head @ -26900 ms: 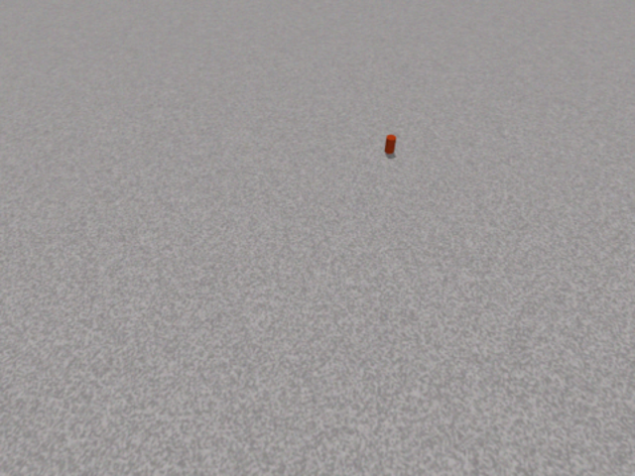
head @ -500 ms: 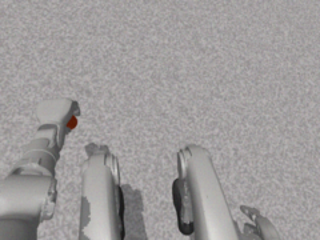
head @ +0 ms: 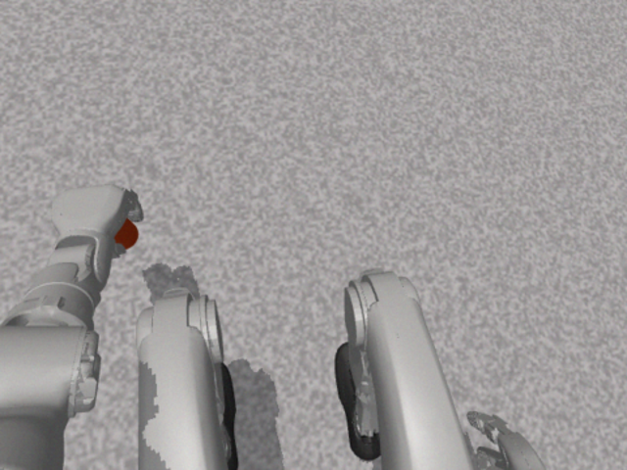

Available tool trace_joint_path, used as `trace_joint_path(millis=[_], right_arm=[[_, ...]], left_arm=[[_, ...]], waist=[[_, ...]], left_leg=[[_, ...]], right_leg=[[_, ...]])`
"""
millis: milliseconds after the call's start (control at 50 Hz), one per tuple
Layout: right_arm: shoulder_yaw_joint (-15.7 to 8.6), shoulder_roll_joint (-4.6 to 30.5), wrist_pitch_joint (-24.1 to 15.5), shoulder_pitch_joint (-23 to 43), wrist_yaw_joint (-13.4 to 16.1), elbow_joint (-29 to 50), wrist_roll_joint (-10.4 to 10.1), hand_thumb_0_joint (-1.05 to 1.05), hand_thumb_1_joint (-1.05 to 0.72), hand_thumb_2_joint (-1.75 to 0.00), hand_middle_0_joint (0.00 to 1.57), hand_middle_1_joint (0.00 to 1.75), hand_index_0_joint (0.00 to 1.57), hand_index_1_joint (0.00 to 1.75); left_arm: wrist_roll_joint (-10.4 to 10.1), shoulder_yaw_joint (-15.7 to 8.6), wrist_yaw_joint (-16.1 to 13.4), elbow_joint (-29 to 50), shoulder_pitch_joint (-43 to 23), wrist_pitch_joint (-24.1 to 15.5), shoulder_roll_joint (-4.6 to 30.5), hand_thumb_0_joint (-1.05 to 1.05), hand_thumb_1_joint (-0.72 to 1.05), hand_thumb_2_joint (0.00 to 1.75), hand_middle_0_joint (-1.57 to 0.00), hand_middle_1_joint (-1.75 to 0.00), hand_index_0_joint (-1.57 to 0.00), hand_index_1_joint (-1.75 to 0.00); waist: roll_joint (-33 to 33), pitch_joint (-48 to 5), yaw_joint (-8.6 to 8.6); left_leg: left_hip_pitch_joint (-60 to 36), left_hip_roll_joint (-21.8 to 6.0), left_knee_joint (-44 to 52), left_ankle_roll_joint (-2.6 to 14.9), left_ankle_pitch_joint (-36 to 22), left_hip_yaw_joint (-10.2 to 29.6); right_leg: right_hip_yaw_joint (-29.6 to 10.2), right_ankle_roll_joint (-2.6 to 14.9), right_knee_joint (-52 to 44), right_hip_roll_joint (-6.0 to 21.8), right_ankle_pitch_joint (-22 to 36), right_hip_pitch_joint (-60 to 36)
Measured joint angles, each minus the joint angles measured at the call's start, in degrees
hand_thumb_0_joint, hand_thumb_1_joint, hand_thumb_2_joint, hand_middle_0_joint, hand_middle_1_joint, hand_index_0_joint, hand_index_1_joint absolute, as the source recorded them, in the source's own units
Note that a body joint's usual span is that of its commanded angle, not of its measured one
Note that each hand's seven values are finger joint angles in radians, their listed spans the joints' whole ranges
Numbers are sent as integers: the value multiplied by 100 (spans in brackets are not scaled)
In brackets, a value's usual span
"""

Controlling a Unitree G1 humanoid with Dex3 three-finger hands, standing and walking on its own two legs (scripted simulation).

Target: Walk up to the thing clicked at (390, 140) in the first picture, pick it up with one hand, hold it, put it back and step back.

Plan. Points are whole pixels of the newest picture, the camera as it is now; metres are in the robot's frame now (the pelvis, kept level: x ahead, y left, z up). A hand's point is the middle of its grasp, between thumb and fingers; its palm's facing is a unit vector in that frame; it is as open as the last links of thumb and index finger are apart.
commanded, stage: lower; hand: left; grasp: from above
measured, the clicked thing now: (113, 228) +0.44 +0.27 -0.19
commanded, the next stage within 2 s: rest in 0.32 s
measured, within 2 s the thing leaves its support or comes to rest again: rests again in 1.38 s
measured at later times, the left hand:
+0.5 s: hand (124, 240) +0.43 +0.26 -0.22, palm faces -0.44 -0.06 -0.89, open 6.7 cm
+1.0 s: hand (134, 244) +0.43 +0.26 -0.26, palm faces -0.44 -0.10 -0.89, open 6.7 cm
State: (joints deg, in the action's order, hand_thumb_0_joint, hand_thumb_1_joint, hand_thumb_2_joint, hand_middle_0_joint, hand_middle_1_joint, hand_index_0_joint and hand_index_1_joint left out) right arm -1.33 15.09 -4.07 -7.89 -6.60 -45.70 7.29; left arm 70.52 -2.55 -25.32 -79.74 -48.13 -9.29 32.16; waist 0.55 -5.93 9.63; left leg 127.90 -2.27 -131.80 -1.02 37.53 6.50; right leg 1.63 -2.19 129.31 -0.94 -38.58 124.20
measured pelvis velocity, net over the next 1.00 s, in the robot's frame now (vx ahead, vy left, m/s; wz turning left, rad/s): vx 0.01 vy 0.00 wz -0.06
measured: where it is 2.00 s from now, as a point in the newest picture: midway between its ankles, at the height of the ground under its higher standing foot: (292, 430)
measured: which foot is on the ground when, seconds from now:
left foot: down 0.00-1.00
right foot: down 0.00-1.00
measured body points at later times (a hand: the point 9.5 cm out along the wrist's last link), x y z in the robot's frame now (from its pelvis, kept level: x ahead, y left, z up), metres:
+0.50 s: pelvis +0.01 +0.00 -0.04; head +0.24 +0.05 +0.35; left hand +0.45 +0.26 -0.17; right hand +0.06 -0.28 -0.16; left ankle +0.09 +0.13 -0.32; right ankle +0.10 -0.13 -0.32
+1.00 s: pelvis +0.01 +0.00 -0.06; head +0.24 +0.06 +0.32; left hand +0.45 +0.26 -0.21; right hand +0.05 -0.28 -0.16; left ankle +0.09 +0.13 -0.32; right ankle +0.10 -0.13 -0.32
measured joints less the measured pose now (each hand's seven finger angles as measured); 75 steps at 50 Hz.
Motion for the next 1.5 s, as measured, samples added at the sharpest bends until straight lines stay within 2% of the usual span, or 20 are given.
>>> trace_joint_path(millis=[120, 340, 420, 480, 540, 580, 640, 700, 780, 880, 980, 1060, 1280, 1500], right_arm=[[62, 26, -46, 29, -14, -32, 32, 0, -92, -91, 20, 30, 20, 30], [169, 33, -119, 65, -119, -87, 194, 0, -92, -91, 20, 30, 20, 30], [188, 33, -132, 89, -155, -105, 242, 0, -92, -91, 20, 30, 20, 30], [196, 31, -145, 107, -183, -104, 274, 0, -92, -90, 20, 30, 20, 30], [235, 36, -162, 124, -233, -131, 313, 0, -92, -90, 20, 30, 20, 30], [271, 43, -183, 141, -259, -126, 334, 0, -92, -90, 20, 30, 20, 30], [303, 57, -197, 149, -291, -109, 383, 0, -92, -90, 20, 30, 20, 30], [337, 76, -228, 155, -339, -102, 442, 0, -92, -90, 20, 30, 20, 30], [381, 106, -283, 166, -395, -110, 521, 0, -92, -90, 20, 30, 20, 30], [426, 129, -327, 168, -476, -152, 601, 0, -92, -90, 20, 30, 20, 30], [493, 136, -413, 207, -590, -174, 707, 0, -92, -90, 20, 30, 20, 30], [524, 135, -469, 227, -676, -176, 750, 0, -92, -90, 20, 30, 20, 30], [603, 127, -552, 252, -833, -204, 823, 0, -92, -90, 20, 30, 20, 30], [758, 151, -651, 272, -945, -222, 930, 0, -92, -90, 20, 30, 20, 30]], left_arm=[[23, 79, -53, -341, -158, -54, 71, -2, 36, 30, -89, -40, -99, -40], [235, -200, -334, -505, -184, -223, 261, -2, 36, 29, -90, -38, -100, -40], [230, -225, -429, -586, -176, -202, 288, -2, 36, 29, -90, -38, -100, -40], [231, -364, -466, -470, -104, -219, 308, -2, 36, 29, -90, -38, -100, -40], [216, -300, -516, -636, -180, -201, 342, -2, 36, 29, -90, -38, -100, -39], [211, -375, -530, -736, -210, -226, 381, -2, 36, 29, -90, -38, -100, -39], [273, -512, -590, -821, -200, -281, 457, -2, 36, 29, -90, -38, -100, -39], [282, -470, -635, -973, -235, -305, 540, -2, 36, 29, -89, -38, -100, -39], [356, -624, -743, -1069, -214, -380, 644, -2, 36, 29, -89, -38, -100, -39], [373, -557, -868, -1147, -198, -406, 708, -2, 36, 29, -89, -38, -101, -38], [454, -718, -1022, -1237, -174, -422, 783, -2, 36, 29, -90, -38, -101, -37], [420, -747, -1095, -1307, -184, -387, 821, -2, 36, 29, -90, -38, -102, -36], [384, -829, -1157, -1463, -154, -380, 904, -2, 36, 29, -90, -38, -102, -36], [462, -801, -1299, -1722, -202, -511, 1060, -2, 36, 29, -90, -38, -102, -36]], waist=[[-36, 38, 39], [-133, 235, 160], [-125, 288, 193], [-113, 340, 206], [-136, 364, 226], [-143, 394, 254], [-154, 429, 291], [-189, 475, 341], [-229, 542, 399], [-269, 589, 442], [-297, 656, 511], [-295, 694, 544], [-288, 738, 580], [-358, 833, 665]], left_leg=[[151, 19, -147, -8, -12, 15], [423, 53, -545, -68, 36, 133], [496, 55, -652, -76, 66, 163], [525, 52, -708, -81, 89, 189], [547, 45, -767, -80, 110, 200], [570, 47, -818, -85, 119, 233], [604, 49, -895, -97, 133, 281], [630, 55, -972, -100, 142, 310], [671, 65, -1080, -112, 155, 372], [721, 73, -1183, -111, 179, 418], [732, 80, -1287, -112, 216, 469], [758, 84, -1355, -105, 233, 506], [775, 80, -1439, -88, 276, 562], [780, 96, -1557, -88, 252, 636]], right_leg=[[0, 13, 149, -1, 1, 144], [65, 12, 517, -22, -38, 398], [79, 4, 611, -35, -57, 470], [95, -6, 652, -46, -68, 496], [99, -12, 704, -61, -73, 528], [124, -11, 735, -69, -72, 542], [159, -10, 784, -81, -70, 565], [176, -17, 845, -90, -71, 584], [219, -22, 914, -103, -70, 602], [247, -39, 979, -117, -83, 629], [280, -58, 1045, -132, -105, 618], [304, -75, 1080, -144, -111, 624], [344, -107, 1106, -170, -126, 613], [393, -122, 1171, -194, -83, 592]])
